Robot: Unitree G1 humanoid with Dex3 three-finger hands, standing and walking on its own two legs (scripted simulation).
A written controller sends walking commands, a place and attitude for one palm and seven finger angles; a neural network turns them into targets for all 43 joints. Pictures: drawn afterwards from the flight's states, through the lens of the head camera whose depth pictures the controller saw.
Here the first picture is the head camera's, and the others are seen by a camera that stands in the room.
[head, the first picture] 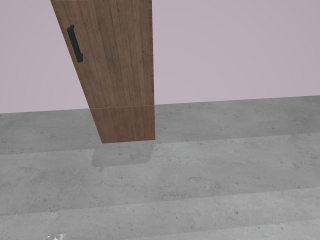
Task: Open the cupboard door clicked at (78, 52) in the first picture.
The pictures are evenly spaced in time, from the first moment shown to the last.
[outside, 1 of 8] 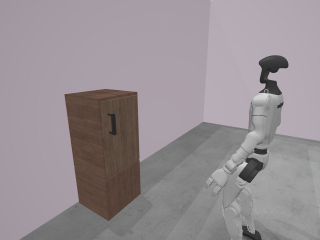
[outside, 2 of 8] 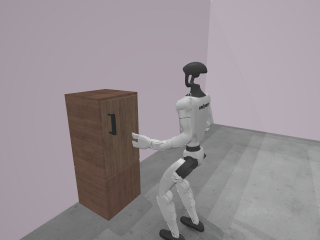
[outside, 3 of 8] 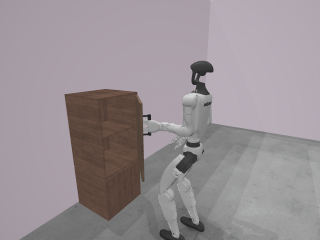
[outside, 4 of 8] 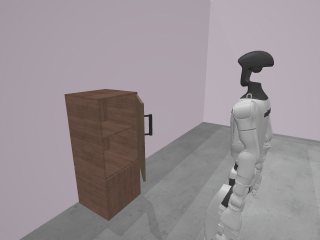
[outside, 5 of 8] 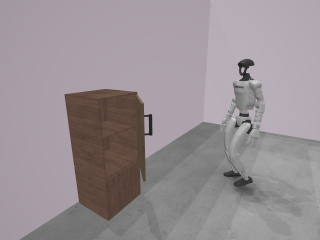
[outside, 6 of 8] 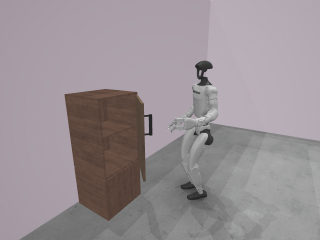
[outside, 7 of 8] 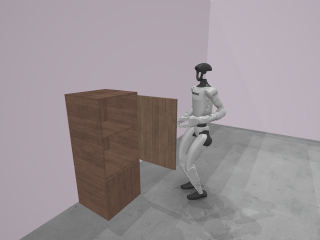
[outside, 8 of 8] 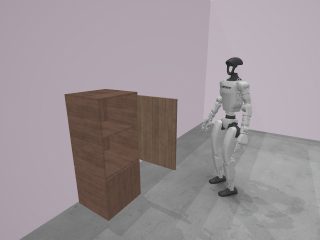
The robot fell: no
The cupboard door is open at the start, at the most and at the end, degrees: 0 95 92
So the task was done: yes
